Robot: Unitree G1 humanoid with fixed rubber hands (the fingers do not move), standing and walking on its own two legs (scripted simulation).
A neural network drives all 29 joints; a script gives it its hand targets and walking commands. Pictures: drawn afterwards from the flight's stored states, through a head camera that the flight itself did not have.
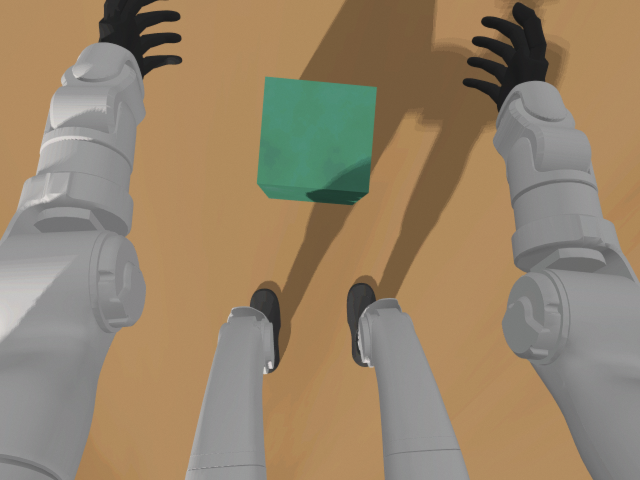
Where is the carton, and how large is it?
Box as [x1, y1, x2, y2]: [257, 77, 376, 204]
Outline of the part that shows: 265,77 257,183 267,196 271,198 352,204 367,193 376,87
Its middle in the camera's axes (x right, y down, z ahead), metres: -0.01 -0.20 +0.85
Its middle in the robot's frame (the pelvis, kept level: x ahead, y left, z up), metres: +0.55 -0.02 -0.53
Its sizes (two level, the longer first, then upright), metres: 0.210 0.200 0.250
